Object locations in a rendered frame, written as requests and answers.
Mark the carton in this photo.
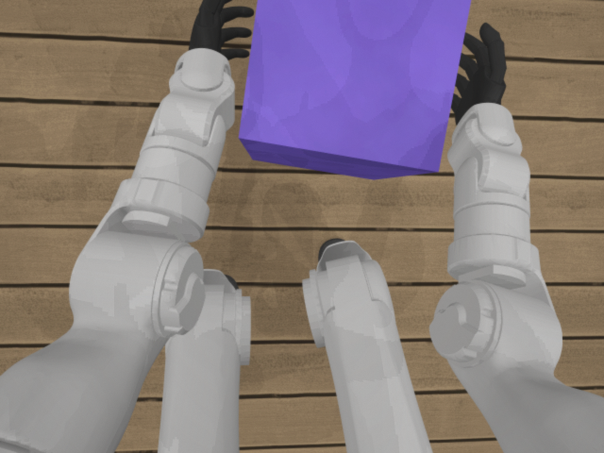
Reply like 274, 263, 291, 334
239, 0, 471, 180

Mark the right robot thigh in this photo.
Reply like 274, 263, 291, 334
302, 255, 433, 453

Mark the robot right forearm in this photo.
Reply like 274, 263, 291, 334
447, 103, 556, 313

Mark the robot right upper arm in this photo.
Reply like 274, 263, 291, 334
429, 279, 604, 453

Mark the robot left foot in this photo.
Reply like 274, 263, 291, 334
225, 275, 239, 290

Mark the robot left upper arm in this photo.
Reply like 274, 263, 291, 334
0, 231, 206, 453

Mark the robot left forearm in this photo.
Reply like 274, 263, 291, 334
69, 48, 235, 308

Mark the robot right hand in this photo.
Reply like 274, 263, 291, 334
451, 23, 507, 125

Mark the robot left hand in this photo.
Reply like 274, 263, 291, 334
189, 0, 254, 60

